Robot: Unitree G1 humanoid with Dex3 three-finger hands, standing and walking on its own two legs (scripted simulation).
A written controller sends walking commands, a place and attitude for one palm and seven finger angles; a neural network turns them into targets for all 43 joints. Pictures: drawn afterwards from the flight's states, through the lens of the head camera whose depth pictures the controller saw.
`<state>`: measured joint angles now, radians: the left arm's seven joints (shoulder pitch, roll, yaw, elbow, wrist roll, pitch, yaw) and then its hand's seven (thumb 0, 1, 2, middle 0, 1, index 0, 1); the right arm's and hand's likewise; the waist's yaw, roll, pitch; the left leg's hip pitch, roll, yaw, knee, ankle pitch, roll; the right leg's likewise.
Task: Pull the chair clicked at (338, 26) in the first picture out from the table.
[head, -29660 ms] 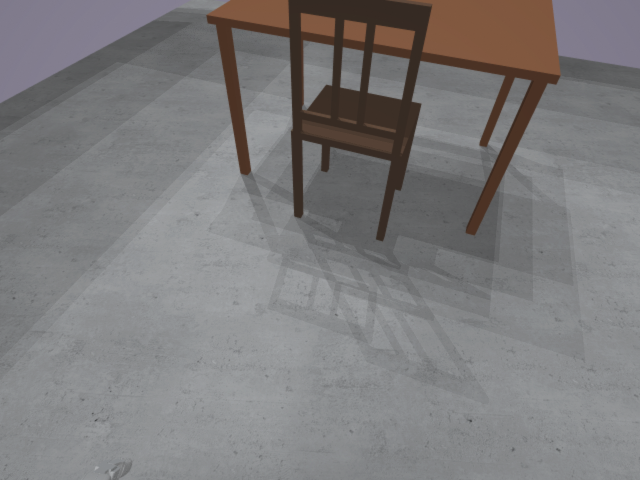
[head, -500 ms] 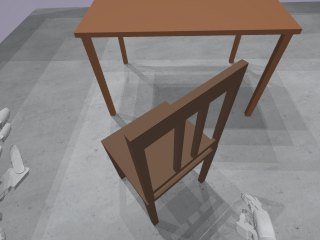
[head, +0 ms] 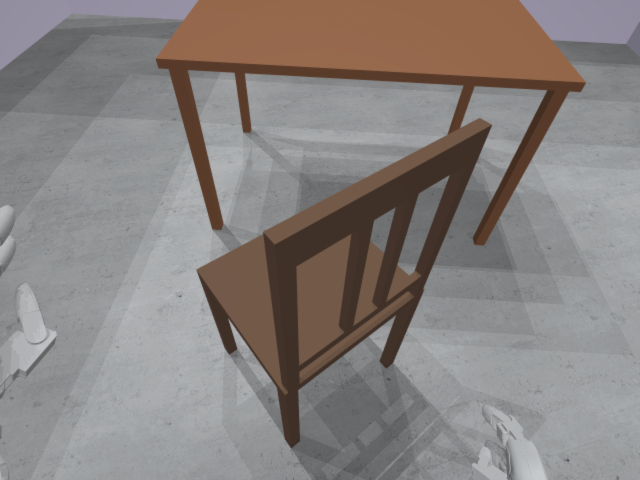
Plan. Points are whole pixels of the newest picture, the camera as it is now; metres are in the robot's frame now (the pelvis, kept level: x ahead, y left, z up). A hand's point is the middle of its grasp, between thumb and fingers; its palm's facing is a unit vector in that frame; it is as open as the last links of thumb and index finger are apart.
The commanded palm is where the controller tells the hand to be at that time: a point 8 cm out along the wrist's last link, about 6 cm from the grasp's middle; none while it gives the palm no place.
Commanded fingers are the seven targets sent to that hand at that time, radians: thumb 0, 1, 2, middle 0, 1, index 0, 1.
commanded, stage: step back with the hand held close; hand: left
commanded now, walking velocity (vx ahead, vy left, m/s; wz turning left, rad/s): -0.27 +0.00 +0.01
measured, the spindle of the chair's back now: (353, 282) +0.44 -0.02 -0.07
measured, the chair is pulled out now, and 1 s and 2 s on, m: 0.54 0.54 0.54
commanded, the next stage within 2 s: stop stepping back and stand still in 1.54 s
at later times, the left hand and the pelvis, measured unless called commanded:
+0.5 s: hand (47, 329) +0.21 +0.26 +0.16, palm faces +0.38 -0.75 -0.54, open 7.4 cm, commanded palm +0.13 +0.30 +0.19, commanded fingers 0.00 0.90 0.90 -0.20 -0.30 -0.20 -0.30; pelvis +0.00 +0.00 +0.00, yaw +1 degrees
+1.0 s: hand (30, 358) +0.17 +0.25 +0.18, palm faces +0.43 -0.71 -0.56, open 7.4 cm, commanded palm +0.10 +0.29 +0.19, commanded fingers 0.00 0.90 0.90 -0.20 -0.30 -0.20 -0.30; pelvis -0.02 -0.02 -0.01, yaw +3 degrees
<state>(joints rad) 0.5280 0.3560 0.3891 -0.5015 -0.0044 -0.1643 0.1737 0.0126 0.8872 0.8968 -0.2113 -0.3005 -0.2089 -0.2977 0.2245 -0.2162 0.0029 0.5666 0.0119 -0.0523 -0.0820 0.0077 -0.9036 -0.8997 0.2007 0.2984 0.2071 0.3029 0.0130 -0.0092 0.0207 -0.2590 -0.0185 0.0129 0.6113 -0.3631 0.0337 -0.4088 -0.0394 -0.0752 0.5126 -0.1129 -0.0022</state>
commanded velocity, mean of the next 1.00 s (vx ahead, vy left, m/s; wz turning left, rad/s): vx -0.39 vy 0.00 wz -0.04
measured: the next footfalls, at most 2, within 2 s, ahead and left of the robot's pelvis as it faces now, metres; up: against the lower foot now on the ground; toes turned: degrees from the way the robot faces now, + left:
right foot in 1.62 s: -0.19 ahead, -0.15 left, +0.00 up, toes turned -3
left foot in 1.96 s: -0.18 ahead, +0.07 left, +0.00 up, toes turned +0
